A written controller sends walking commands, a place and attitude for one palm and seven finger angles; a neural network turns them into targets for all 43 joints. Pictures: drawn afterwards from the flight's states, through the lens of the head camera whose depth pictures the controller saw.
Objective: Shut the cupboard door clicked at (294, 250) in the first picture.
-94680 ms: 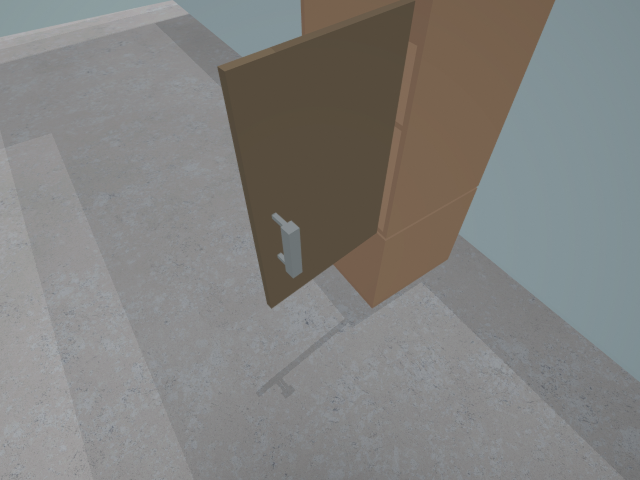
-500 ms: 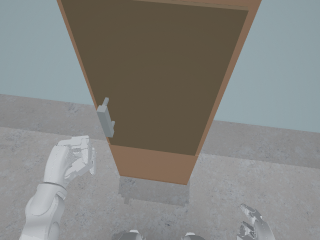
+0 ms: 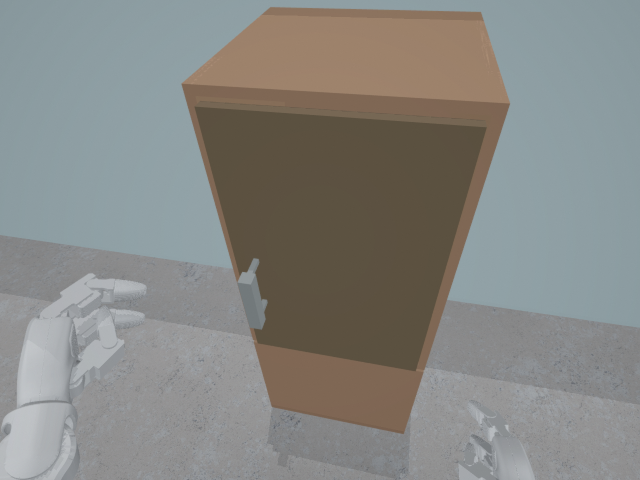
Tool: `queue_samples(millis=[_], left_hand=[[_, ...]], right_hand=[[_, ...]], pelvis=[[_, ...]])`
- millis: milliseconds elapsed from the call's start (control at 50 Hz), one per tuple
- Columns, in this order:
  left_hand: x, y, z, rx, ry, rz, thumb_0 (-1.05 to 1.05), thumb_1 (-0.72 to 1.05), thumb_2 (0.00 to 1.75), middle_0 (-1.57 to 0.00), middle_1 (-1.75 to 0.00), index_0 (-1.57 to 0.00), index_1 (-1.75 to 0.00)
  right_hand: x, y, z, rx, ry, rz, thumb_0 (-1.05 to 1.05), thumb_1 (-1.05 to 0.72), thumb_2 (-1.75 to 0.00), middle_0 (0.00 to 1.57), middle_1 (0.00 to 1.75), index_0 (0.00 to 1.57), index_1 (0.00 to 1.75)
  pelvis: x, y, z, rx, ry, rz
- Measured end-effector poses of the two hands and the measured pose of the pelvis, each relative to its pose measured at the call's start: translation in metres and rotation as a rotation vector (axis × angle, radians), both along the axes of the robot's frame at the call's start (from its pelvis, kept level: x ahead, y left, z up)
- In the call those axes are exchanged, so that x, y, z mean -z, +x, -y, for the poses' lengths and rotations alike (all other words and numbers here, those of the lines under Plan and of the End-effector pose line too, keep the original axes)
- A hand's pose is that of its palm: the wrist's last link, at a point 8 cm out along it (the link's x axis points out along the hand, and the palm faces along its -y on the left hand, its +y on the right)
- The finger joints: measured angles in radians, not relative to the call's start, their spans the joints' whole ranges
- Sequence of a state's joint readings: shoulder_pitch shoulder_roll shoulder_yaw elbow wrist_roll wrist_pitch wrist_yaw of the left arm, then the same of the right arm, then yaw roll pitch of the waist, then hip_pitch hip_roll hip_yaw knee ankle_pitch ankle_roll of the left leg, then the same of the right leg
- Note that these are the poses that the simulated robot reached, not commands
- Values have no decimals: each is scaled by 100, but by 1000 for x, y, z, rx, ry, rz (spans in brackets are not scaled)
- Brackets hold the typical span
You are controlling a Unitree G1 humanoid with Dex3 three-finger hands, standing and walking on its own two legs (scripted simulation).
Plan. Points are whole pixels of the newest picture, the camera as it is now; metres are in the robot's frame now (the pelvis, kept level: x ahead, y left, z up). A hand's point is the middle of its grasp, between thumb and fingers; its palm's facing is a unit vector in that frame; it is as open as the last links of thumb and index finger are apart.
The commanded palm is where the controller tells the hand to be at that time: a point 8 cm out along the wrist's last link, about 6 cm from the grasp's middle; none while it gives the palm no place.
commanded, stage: draw the hand back to the body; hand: left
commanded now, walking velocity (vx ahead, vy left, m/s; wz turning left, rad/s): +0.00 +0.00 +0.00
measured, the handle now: (256, 293) +0.47 +0.18 -0.10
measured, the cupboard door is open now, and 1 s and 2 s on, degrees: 0 0 0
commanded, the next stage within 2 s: step back with the hand held close in 0.60 s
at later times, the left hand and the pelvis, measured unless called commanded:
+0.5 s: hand (80, 348) +0.19 +0.25 +0.16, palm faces +0.45 -0.80 -0.39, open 7.3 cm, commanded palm +0.14 +0.29 +0.19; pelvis +0.00 -0.01 +0.01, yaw +0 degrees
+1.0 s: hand (75, 338) +0.20 +0.26 +0.16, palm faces +0.37 -0.80 -0.48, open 7.4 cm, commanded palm +0.14 +0.30 +0.19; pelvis -0.01 +0.00 +0.01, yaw -1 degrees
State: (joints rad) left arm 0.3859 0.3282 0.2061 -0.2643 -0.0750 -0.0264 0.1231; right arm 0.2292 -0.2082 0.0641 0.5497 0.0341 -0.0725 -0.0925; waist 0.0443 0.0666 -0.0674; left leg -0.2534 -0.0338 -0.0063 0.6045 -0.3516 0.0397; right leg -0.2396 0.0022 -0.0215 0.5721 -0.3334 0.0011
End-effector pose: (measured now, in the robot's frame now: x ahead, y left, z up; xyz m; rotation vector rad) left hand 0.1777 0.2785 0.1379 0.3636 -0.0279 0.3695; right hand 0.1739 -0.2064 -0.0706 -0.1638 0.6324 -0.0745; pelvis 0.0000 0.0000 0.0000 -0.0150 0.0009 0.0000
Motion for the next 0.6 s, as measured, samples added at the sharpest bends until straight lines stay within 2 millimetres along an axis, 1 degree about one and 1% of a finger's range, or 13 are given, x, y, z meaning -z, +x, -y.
queue_samples(millis=[120,260,300,360,440,480,540,600], left_hand=[[-26,-12,-8,-30,59,41,2,90,90,-57,-71,-58,-71],[-58,-29,-17,-78,148,110,2,90,90,-38,-50,-39,-50],[-63,-32,-18,-92,162,130,2,90,90,-34,-45,-34,-45],[-60,-33,-17,-106,146,124,1,90,90,-28,-39,-29,-39],[-43,-30,-13,-102,98,76,1,90,90,-24,-34,-24,-34],[-38,-29,-9,-92,84,60,1,90,90,-23,-33,-23,-33],[-39,-28,-3,-73,85,66,2,89,90,-22,-32,-22,-32],[-48,-28,0,-59,109,95,2,89,89,-21,-31,-22,-31]], right_hand=[[-4,9,2,-20,6,12,2,-90,-89,21,30,20,30],[-4,10,10,-26,-7,0,2,-90,-89,21,30,20,30],[-3,10,12,-25,-7,-3,2,-90,-89,20,30,20,30],[-1,8,16,-22,-5,-14,2,-90,-89,20,30,20,30],[1,2,21,-13,-11,-35,2,-90,-89,20,30,20,30],[1,-1,23,-7,-17,-41,2,-90,-89,20,30,20,30],[0,-4,27,3,-22,-38,2,-90,-89,20,30,20,30],[0,-5,29,10,-22,-28,2,-90,-89,20,30,20,30]], pelvis=[[-5,5,1,4,3,17],[-8,7,5,4,5,28],[-9,6,6,2,6,31],[-9,4,8,1,7,35],[-10,1,11,2,11,37],[-10,1,12,4,11,37],[-10,2,14,6,11,40],[-10,3,16,8,10,46]])
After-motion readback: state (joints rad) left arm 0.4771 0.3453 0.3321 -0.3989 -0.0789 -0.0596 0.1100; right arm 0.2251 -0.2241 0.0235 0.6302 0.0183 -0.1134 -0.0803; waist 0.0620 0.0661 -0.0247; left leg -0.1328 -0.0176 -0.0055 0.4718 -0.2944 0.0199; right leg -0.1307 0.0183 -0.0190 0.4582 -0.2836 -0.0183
